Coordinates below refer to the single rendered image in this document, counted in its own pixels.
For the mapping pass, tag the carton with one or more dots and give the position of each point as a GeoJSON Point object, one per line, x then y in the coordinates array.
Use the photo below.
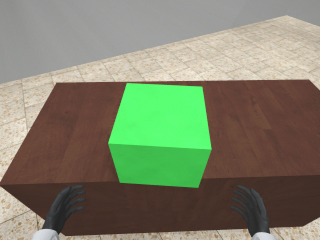
{"type": "Point", "coordinates": [161, 136]}

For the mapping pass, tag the pedestal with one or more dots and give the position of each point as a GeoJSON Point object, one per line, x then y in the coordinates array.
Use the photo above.
{"type": "Point", "coordinates": [264, 134]}

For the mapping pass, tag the right robot hand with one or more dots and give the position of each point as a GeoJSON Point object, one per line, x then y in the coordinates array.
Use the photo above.
{"type": "Point", "coordinates": [256, 214]}

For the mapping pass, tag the left robot hand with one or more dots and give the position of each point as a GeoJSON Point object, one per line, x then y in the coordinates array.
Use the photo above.
{"type": "Point", "coordinates": [61, 210]}

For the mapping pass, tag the robot left forearm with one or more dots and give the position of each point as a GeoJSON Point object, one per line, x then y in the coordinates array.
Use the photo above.
{"type": "Point", "coordinates": [45, 234]}

